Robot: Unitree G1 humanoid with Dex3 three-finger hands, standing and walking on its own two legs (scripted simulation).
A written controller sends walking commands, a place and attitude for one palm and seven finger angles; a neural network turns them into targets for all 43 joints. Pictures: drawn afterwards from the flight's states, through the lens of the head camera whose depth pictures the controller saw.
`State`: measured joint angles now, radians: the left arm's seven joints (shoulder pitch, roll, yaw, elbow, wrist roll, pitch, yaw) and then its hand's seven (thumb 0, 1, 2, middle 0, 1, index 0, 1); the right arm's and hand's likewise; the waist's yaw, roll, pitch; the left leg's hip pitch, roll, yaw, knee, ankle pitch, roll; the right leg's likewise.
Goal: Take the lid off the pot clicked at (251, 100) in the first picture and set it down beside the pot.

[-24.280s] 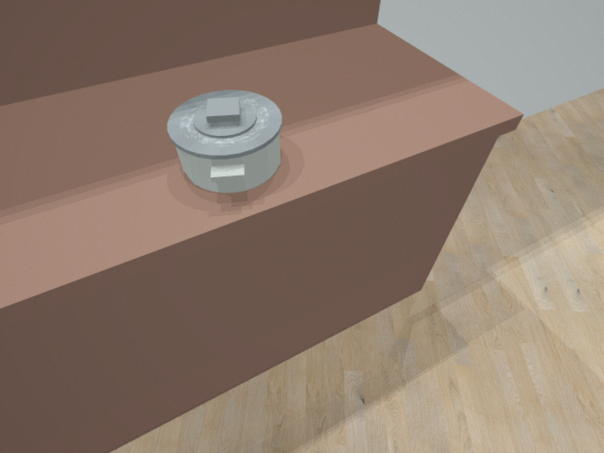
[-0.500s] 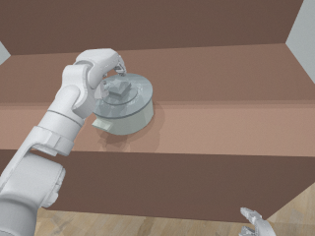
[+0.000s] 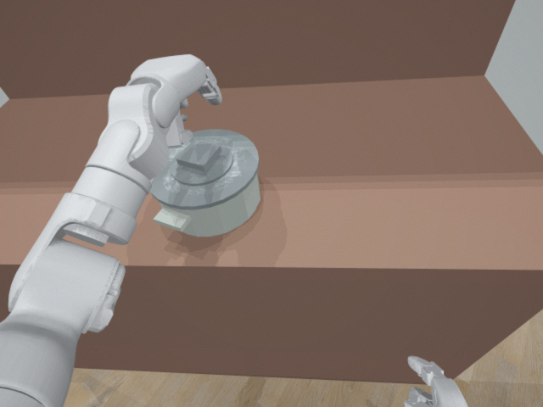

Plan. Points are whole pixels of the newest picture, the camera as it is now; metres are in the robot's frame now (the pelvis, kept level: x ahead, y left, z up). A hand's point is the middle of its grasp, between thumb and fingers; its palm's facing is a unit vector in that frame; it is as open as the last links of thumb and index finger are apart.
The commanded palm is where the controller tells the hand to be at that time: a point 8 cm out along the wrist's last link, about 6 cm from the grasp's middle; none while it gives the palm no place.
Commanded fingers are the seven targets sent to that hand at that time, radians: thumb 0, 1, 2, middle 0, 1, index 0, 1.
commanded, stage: move the open hand above the knob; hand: left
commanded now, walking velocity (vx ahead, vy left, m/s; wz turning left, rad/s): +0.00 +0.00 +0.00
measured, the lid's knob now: (199, 155) +0.48 +0.12 +0.13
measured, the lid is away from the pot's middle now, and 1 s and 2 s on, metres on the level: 0.00 0.00 0.01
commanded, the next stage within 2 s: lower the open fingers around the knob in 0.38 s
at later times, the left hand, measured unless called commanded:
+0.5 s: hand (186, 137) +0.44 +0.11 +0.20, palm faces -0.22 +0.01 -0.97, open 10.2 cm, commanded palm +0.42 +0.13 +0.27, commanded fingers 0.00 -0.38 1.62 -0.85 -0.08 -0.85 -0.08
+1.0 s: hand (183, 149) +0.44 +0.13 +0.18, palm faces -0.27 -0.05 -0.96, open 10.2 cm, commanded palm +0.42 +0.13 +0.23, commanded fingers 0.00 -0.38 1.62 -0.85 -0.08 -0.85 -0.08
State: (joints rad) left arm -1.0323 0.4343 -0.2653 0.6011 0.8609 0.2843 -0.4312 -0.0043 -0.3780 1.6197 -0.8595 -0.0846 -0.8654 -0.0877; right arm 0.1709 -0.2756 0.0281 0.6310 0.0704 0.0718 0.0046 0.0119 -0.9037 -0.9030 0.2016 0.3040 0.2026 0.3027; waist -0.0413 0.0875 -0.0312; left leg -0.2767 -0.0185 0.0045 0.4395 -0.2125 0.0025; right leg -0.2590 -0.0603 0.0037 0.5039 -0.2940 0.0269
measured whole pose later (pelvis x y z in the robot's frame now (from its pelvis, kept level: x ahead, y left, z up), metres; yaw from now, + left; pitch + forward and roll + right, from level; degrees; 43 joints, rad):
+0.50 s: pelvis -0.01 +0.00 +0.00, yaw +1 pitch +2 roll +1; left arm -1.00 0.43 -0.33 0.57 0.87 0.29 -0.48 -0.01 -0.38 1.62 -0.86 -0.08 -0.86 -0.09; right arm 0.17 -0.27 0.03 0.62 0.07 0.09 0.00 0.01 -0.90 -0.90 0.20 0.30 0.20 0.30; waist -0.04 0.09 -0.02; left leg -0.28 -0.02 -0.01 0.45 -0.21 0.00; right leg -0.26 -0.06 -0.01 0.51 -0.29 0.03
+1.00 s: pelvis +0.00 +0.00 +0.00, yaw +0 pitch +3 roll +1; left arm -0.95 0.42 -0.31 0.60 0.86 0.31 -0.46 -0.01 -0.38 1.62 -0.86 -0.09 -0.86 -0.09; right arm 0.19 -0.28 0.01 0.62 0.07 0.08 0.01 0.01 -0.90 -0.90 0.20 0.30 0.20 0.30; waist -0.04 0.08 -0.03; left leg -0.28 -0.02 0.00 0.45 -0.21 0.00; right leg -0.26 -0.06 0.00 0.50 -0.29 0.03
